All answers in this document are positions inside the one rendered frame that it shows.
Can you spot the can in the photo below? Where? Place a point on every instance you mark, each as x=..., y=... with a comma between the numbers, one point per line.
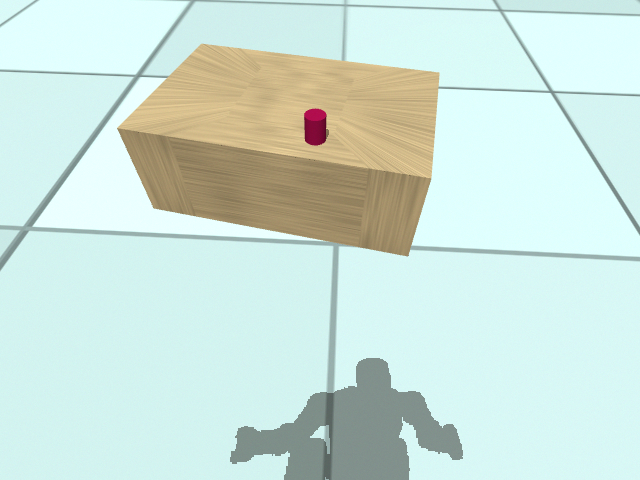
x=315, y=126

